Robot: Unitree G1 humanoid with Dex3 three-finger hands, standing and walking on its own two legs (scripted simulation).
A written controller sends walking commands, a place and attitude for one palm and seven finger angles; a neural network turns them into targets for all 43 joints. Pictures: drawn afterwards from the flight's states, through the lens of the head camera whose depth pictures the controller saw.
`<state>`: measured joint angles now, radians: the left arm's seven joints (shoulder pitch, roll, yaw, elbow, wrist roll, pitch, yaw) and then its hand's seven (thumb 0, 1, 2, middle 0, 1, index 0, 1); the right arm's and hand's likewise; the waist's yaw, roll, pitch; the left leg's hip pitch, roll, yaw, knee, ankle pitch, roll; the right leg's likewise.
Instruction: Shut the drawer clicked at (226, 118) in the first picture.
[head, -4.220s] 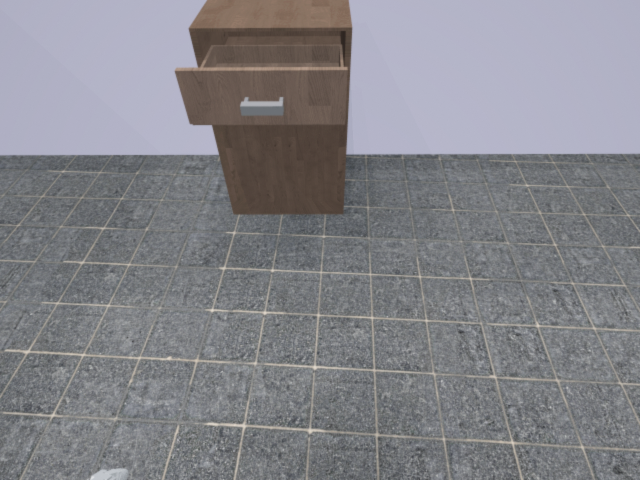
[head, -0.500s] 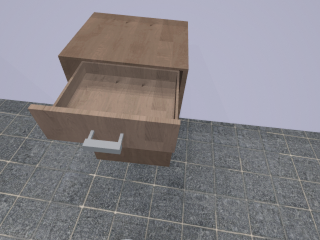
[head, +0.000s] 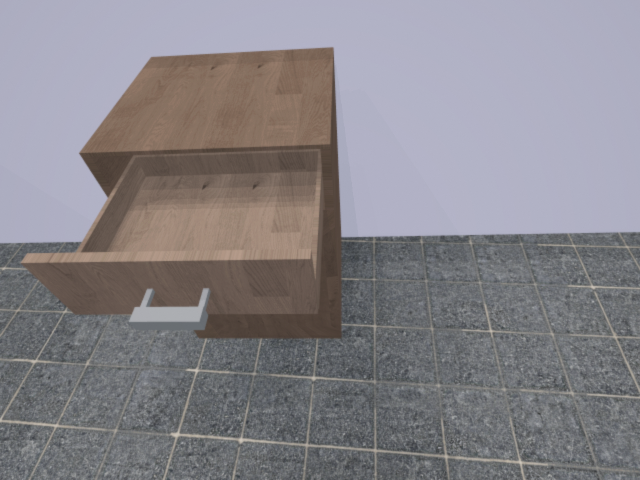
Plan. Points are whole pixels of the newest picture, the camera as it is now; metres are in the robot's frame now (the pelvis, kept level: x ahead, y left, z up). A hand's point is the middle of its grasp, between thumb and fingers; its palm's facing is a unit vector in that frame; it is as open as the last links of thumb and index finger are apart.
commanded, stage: come to a stop and stand still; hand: left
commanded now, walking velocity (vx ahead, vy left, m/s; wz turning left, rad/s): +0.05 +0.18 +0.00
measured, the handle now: (173, 306) +0.38 +0.27 -0.06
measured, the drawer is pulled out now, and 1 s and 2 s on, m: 0.27 0.27 0.27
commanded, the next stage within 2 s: look again from close up in 0.62 s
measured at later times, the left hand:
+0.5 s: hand out of the picture -0.07 +0.21 -0.17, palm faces +0.11 -0.97 -0.21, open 7.4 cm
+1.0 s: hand out of the picture -0.02 +0.18 -0.17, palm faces +0.03 -0.97 -0.25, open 7.2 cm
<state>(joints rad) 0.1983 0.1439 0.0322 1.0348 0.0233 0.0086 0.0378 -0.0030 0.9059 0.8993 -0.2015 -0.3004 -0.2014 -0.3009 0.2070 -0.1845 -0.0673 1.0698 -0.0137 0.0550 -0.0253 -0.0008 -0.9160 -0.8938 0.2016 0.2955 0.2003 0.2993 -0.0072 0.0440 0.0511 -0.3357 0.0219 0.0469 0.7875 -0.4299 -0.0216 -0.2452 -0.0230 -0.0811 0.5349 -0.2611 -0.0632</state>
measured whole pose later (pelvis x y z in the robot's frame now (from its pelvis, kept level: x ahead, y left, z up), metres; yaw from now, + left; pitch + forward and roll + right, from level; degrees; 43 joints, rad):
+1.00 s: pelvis -0.03 +0.00 -0.01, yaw +0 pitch -1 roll +0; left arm 0.26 0.13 0.01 1.13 0.01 -0.02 0.04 0.01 0.94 0.90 -0.20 -0.30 -0.20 -0.30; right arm 0.31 -0.14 0.00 1.09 -0.02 -0.02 -0.04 0.00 -0.91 -0.89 0.20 0.30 0.20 0.30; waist -0.02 0.07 0.03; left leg -0.12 0.04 0.02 0.53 -0.40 -0.03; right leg -0.28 0.00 -0.05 0.60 -0.31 -0.03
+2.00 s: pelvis +0.01 +0.04 -0.01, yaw +1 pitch -1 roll +2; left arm 0.28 0.14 0.05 1.07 0.03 0.02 0.01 0.00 0.91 0.90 -0.20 -0.30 -0.20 -0.30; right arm 0.38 -0.13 0.00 1.06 -0.04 -0.06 -0.03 0.00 -0.91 -0.89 0.20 0.30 0.20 0.30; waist -0.02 0.01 0.03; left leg -0.16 -0.01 0.12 0.51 -0.34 0.03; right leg -0.49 -0.05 -0.06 1.15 -0.45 -0.05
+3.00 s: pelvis +0.06 +0.07 +0.00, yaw +1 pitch +0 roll +1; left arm 0.34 0.14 0.00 1.04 0.01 0.01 0.03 0.00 0.90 0.90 -0.20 -0.30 -0.20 -0.30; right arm 0.34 -0.18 0.01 1.03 -0.02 -0.01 -0.01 0.00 -0.91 -0.89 0.20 0.30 0.20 0.30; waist 0.00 0.05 0.02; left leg -0.17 -0.03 0.11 0.47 -0.30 0.05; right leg -0.33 -0.05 -0.01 0.52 -0.19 0.01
